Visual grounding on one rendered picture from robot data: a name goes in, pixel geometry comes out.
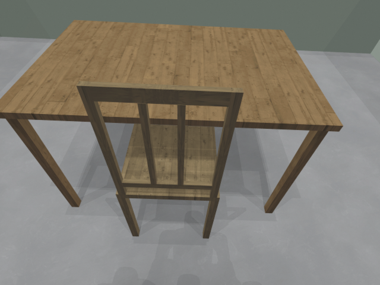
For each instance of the table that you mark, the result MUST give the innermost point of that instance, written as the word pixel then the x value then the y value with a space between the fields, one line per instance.
pixel 279 92

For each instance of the chair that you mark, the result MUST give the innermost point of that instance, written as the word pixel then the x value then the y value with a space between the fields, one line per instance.
pixel 166 162

